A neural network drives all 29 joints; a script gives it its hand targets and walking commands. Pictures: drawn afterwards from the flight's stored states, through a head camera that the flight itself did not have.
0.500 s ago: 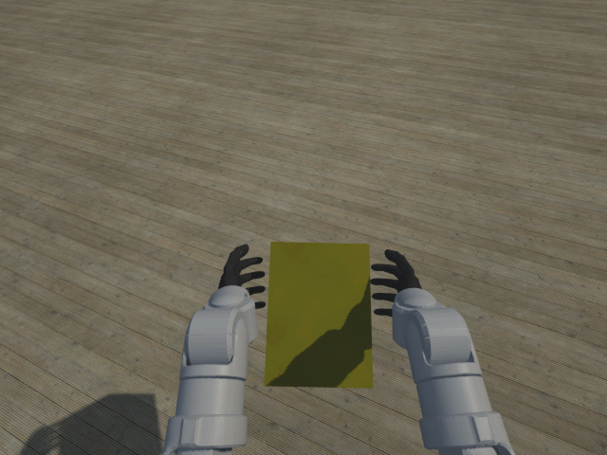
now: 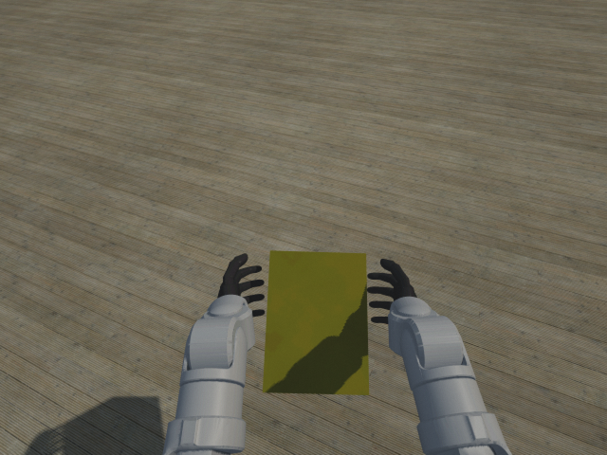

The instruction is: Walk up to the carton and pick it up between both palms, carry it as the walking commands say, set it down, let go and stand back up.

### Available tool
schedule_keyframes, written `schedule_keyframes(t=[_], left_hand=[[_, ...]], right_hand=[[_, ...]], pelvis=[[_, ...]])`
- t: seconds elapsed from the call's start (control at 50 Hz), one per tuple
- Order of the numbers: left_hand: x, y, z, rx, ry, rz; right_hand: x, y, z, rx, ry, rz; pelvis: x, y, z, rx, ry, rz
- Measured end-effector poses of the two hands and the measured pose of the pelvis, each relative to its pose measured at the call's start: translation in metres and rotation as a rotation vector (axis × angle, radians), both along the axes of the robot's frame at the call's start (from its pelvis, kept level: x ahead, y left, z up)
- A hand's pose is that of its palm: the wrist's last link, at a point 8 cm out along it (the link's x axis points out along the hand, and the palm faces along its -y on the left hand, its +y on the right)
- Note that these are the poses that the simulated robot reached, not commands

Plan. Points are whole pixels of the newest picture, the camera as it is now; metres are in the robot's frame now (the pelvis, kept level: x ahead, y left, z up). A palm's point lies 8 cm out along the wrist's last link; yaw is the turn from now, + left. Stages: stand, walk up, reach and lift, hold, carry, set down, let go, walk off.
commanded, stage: carry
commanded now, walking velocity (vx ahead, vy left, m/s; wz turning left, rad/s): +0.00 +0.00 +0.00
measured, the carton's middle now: (314, 321) +0.35 +0.01 -0.07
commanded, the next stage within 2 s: none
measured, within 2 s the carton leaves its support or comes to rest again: neither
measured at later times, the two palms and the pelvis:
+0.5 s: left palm (227, 303) +0.32 +0.12 +0.06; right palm (398, 304) +0.31 -0.11 +0.05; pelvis +0.00 +0.01 +0.00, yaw +0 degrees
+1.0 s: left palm (231, 311) +0.30 +0.12 +0.06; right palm (409, 311) +0.29 -0.12 +0.06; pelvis +0.00 +0.00 +0.00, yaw +0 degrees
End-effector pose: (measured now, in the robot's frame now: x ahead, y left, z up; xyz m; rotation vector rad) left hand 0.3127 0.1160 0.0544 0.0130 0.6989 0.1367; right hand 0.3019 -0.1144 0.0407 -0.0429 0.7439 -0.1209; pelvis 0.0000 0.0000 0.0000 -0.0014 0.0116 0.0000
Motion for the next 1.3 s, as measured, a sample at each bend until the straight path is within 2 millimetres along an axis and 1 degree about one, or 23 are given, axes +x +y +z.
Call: schedule_keyframes(t=[0.04,0.12,0.16,0.2,0.3,0.36,0.48,0.54,0.6,0.64,0.7,0.72,0.76,0.78,0.84,0.94,1.0,1.06,1.16,1.24,1.3], left_hand=[[0.001,0.001,0.004,-0.018,-0.024,0.005],[0.004,0.002,-0.007,-0.003,0.003,-0.012],[0.002,0.003,-0.010,-0.001,0.018,-0.019],[0.000,0.005,-0.007,-0.015,0.010,-0.016],[0.003,0.005,-0.002,-0.019,0.001,-0.010],[0.006,0.005,-0.006,-0.007,0.010,-0.023],[0.005,0.008,0.001,0.006,-0.011,-0.026],[0.005,0.008,0.006,-0.005,-0.026,-0.013],[0.006,0.008,0.002,-0.006,-0.019,-0.012],[0.002,0.007,0.004,-0.012,-0.020,-0.011],[0.003,0.005,-0.001,0.006,-0.007,-0.026],[0.001,0.004,-0.001,0.008,0.001,-0.018],[-0.004,0.004,0.006,0.000,-0.018,-0.011],[-0.003,0.003,0.007,-0.011,-0.028,-0.019],[-0.002,0.000,0.006,-0.011,-0.013,-0.020],[-0.008,-0.001,-0.001,-0.017,0.013,-0.032],[-0.011,-0.001,0.007,-0.021,-0.010,-0.025],[-0.011,-0.001,0.011,-0.015,-0.008,-0.019],[-0.013,0.000,0.010,-0.009,0.001,-0.012],[-0.022,0.001,0.030,-0.039,-0.051,0.013],[-0.026,0.001,0.037,-0.051,-0.067,0.023]], right_hand=[[0.000,0.001,0.005,-0.013,-0.018,0.006],[0.006,0.002,0.001,-0.018,0.010,0.002],[0.005,0.002,-0.001,-0.016,0.012,-0.002],[0.002,0.003,0.003,-0.006,-0.001,-0.007],[0.005,0.004,0.010,-0.014,-0.010,-0.013],[0.009,0.004,0.006,-0.024,-0.001,-0.011],[0.006,0.006,0.005,0.006,-0.027,-0.011],[0.004,0.007,0.009,-0.003,-0.038,-0.005],[0.006,0.006,0.008,-0.010,-0.028,0.004],[0.003,0.005,0.010,-0.005,-0.029,-0.005],[0.004,0.003,0.005,-0.002,-0.017,0.001],[0.003,0.003,0.006,-0.003,-0.013,-0.008],[-0.003,0.002,0.014,-0.002,-0.033,-0.013],[-0.003,0.001,0.016,-0.004,-0.043,-0.003],[-0.001,-0.001,0.014,-0.008,-0.024,-0.008],[-0.007,-0.003,0.008,-0.018,0.000,-0.006],[-0.011,-0.002,0.015,0.002,-0.023,-0.008],[-0.011,-0.001,0.016,0.004,-0.017,-0.005],[-0.012,-0.001,0.015,0.003,-0.007,0.002],[-0.021,0.001,0.035,0.021,-0.056,-0.020],[-0.022,0.002,0.046,0.030,-0.071,-0.035]], pelvis=[[-0.002,0.000,0.000,0.001,-0.002,0.000],[0.000,0.003,0.000,0.001,0.015,-0.004],[0.002,0.005,0.000,-0.001,0.015,-0.001],[0.002,0.006,0.000,0.000,0.009,-0.001],[0.001,0.007,0.001,-0.003,0.012,-0.004],[0.002,0.008,0.001,0.000,0.016,-0.004],[0.003,0.012,0.001,-0.003,0.005,-0.006],[0.003,0.011,0.001,-0.003,0.007,-0.007],[0.003,0.009,0.002,0.001,0.009,-0.008],[0.003,0.008,0.002,0.001,0.008,-0.008],[0.002,0.007,0.002,-0.001,0.006,-0.005],[0.002,0.007,0.002,-0.001,0.006,-0.006],[0.001,0.005,0.002,-0.002,0.002,-0.007],[0.000,0.004,0.002,-0.001,-0.001,-0.006],[-0.002,0.002,0.001,0.001,0.004,-0.004],[-0.002,0.002,0.001,0.000,-0.004,-0.003],[-0.004,0.002,0.001,0.000,-0.011,-0.002],[-0.007,0.002,0.002,-0.002,-0.009,-0.005],[-0.008,0.000,0.002,-0.001,-0.001,-0.006],[-0.016,-0.001,-0.001,-0.008,-0.011,-0.002],[-0.027,0.000,-0.006,-0.008,-0.001,-0.009]])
